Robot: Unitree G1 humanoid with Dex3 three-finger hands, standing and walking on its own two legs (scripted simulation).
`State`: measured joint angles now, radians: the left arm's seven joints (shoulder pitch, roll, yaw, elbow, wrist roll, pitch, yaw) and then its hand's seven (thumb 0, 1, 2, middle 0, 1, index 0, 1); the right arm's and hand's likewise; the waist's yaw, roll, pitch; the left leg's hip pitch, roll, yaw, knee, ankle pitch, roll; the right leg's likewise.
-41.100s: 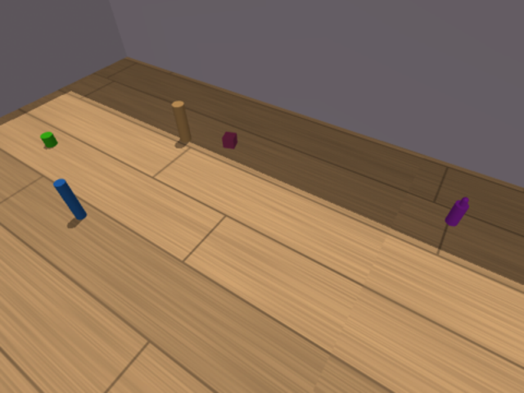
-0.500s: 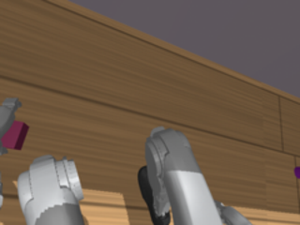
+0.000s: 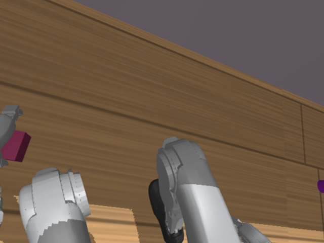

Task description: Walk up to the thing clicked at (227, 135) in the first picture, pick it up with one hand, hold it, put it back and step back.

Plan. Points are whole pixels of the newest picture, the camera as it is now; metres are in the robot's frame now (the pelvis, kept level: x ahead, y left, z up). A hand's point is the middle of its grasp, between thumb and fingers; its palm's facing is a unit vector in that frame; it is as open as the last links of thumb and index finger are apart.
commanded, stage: close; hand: left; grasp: from above
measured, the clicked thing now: (7, 144) +0.40 +0.28 -0.26
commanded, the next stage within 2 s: none
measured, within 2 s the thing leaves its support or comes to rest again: neither
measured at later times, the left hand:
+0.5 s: hand out of the picture +0.40 +0.29 -0.23, palm faces -0.48 -0.05 -0.88, open 13.1 cm
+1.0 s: hand out of the picture +0.40 +0.29 -0.23, palm faces -0.48 -0.06 -0.87, open 13.1 cm
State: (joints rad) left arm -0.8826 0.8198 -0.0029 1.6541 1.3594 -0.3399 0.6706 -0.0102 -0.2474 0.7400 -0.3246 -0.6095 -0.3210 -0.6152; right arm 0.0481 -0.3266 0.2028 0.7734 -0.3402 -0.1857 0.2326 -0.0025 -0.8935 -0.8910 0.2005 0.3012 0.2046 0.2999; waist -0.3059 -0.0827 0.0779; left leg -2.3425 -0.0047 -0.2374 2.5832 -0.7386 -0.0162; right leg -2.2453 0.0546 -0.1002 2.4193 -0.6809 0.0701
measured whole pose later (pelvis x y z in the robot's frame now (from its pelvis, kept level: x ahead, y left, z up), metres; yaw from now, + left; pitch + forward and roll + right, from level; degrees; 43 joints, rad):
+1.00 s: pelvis +0.00 +0.00 +0.00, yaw +0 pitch +27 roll -13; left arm -0.88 0.82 0.00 1.65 1.36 -0.34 0.66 -0.01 -0.28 0.76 -0.31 -0.63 -0.30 -0.63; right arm 0.06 -0.33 0.20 0.77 -0.34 -0.18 0.23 0.00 -0.89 -0.89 0.20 0.30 0.20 0.30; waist -0.31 -0.08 0.08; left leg -2.35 -0.01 -0.23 2.59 -0.74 -0.01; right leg -2.24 0.06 -0.10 2.42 -0.68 0.07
